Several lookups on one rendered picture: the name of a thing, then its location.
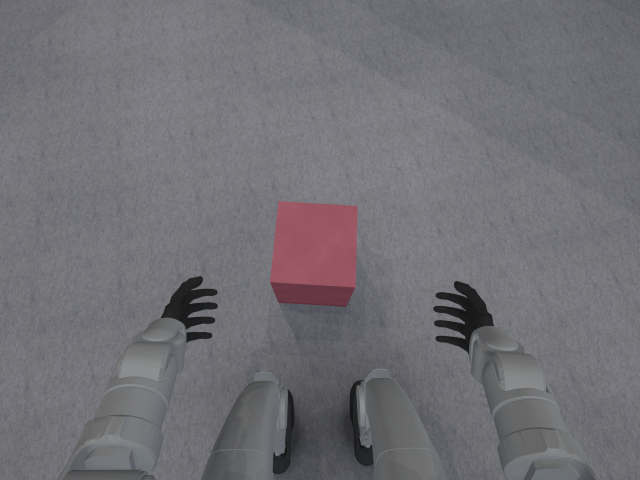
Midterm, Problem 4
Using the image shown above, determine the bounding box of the right robot foot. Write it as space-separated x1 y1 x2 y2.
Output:
350 380 374 466

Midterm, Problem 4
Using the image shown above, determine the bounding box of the robot right hand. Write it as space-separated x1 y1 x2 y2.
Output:
433 281 494 354

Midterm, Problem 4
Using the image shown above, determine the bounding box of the carton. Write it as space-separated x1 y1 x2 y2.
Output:
270 201 358 307

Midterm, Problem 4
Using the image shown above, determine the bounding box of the left robot thigh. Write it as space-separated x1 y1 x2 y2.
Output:
201 381 288 480

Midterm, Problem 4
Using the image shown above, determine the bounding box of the robot left hand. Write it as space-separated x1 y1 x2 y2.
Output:
161 276 218 343

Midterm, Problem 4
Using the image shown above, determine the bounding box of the robot left forearm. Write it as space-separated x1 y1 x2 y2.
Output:
58 318 187 480

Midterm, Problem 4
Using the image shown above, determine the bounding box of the robot right forearm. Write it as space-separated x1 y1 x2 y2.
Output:
469 326 599 480

